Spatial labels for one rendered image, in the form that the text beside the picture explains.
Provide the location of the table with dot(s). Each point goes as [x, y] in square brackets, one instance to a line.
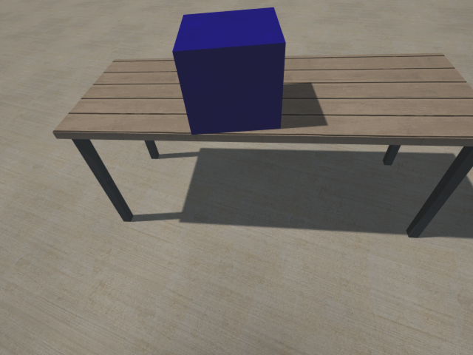
[417, 99]

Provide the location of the carton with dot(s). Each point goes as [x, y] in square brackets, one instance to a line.
[230, 67]

